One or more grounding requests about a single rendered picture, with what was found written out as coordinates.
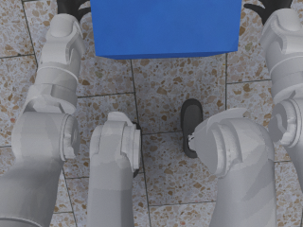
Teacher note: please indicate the right robot hand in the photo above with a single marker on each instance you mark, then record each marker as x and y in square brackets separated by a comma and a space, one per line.
[269, 7]

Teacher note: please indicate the right robot shin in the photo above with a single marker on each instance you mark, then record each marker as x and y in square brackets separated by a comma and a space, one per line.
[200, 133]

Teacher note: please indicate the left robot foot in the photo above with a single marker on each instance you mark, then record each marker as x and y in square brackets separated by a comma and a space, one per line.
[138, 128]

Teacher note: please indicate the robot left upper arm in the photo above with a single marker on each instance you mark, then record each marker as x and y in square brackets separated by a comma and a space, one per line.
[42, 142]

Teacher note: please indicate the robot right upper arm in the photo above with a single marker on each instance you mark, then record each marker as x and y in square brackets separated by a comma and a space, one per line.
[286, 129]

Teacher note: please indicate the right robot forearm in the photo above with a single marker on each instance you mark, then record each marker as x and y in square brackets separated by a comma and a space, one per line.
[282, 42]

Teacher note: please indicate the left robot forearm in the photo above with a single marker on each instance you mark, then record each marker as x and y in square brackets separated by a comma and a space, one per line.
[55, 86]

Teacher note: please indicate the left robot hand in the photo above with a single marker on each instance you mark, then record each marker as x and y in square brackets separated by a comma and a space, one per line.
[71, 7]

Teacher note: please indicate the carton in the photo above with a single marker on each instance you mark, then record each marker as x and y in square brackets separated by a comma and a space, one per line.
[164, 29]

